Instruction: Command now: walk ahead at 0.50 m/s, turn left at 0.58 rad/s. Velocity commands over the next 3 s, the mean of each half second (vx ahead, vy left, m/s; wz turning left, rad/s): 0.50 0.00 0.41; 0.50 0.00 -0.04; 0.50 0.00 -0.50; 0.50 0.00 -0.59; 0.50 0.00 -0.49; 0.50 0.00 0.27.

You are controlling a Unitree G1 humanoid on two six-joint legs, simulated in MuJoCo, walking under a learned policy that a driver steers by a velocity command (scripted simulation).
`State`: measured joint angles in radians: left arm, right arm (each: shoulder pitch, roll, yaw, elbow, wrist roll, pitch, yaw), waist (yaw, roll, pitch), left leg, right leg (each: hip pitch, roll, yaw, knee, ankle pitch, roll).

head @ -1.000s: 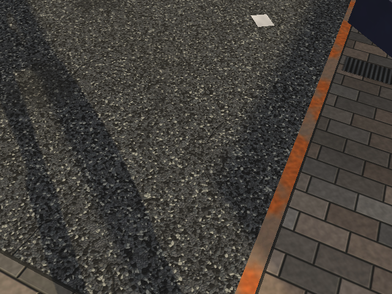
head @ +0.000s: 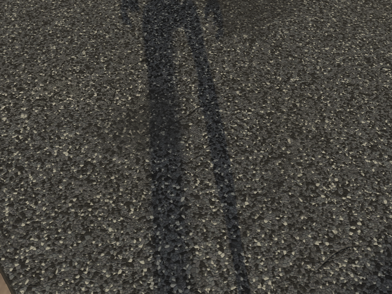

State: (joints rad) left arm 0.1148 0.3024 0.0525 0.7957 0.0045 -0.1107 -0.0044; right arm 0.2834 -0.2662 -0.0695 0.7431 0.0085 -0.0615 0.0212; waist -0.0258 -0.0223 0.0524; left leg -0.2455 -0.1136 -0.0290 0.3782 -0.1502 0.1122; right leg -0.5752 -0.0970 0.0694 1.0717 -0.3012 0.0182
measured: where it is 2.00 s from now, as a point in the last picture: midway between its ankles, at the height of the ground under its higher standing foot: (191, 144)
